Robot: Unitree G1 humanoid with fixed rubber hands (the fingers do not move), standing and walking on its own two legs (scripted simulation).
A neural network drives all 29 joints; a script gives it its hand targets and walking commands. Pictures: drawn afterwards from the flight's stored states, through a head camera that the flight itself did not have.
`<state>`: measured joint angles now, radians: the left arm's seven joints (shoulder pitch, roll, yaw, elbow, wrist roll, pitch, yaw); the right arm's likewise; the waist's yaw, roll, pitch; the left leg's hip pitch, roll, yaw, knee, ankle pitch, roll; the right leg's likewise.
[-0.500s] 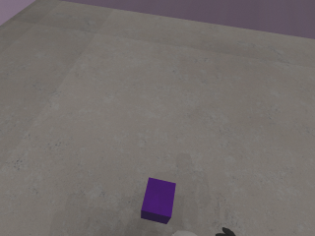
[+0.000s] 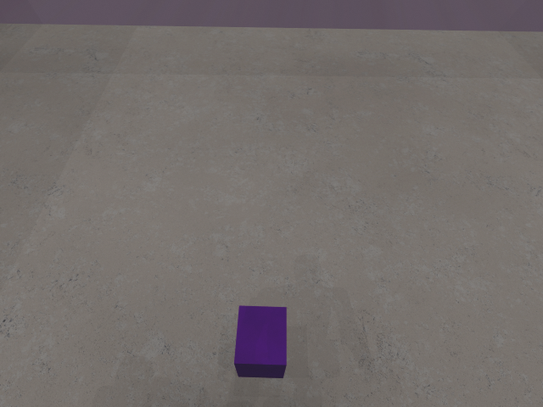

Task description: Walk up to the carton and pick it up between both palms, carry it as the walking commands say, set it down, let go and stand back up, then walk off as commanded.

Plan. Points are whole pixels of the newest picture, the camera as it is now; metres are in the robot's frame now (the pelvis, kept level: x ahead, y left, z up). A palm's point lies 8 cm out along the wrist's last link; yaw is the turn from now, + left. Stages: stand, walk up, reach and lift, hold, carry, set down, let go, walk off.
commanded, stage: walk up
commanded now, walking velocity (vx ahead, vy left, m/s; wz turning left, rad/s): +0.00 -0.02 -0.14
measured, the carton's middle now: (261, 342) +0.39 +0.01 -0.66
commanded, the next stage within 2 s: none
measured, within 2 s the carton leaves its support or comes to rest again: neither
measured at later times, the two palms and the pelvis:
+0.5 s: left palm out of the picture +0.00 +0.22 -0.14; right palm out of the picture +0.04 -0.21 -0.14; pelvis +0.01 +0.01 +0.01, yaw +0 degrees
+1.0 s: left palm out of the picture +0.01 +0.20 -0.14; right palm out of the picture -0.01 -0.22 -0.15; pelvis +0.02 -0.01 +0.01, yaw -2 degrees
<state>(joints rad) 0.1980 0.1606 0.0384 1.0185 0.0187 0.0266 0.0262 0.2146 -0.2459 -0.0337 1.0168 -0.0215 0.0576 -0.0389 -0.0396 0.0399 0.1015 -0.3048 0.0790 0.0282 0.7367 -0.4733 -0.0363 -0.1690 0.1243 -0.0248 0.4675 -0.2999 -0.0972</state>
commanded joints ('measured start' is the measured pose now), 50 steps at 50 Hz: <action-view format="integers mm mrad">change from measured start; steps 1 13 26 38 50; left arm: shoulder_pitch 14 103 170 208 228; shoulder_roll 189 80 62 52 55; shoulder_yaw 38 -3 2 -1 9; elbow -39 80 78 61 47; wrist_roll -8 2 -6 -12 -11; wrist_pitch -30 -52 -56 -64 -62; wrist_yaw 13 7 21 28 31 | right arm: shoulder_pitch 63 37 34 119 119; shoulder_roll -34 -24 -14 28 35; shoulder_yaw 2 3 10 8 2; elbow -30 50 88 112 100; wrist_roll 13 16 18 15 17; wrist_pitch -39 -49 -60 -49 -40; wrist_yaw -14 -12 -13 -26 -32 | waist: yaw -7 16 24 34 33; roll -72 -21 -42 -29 -92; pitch -147 -72 -28 -11 -15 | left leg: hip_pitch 82 191 142 135 124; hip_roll -4 58 32 28 19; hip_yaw -13 -101 -84 -51 -2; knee -262 -407 -417 -397 -318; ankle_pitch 193 423 359 354 274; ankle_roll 8 63 58 43 33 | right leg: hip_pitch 83 14 25 39 -2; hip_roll -342 -212 -222 -229 -243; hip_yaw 237 159 179 194 255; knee -69 -129 -135 -111 -103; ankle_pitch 818 395 402 539 570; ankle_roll -57 44 38 24 4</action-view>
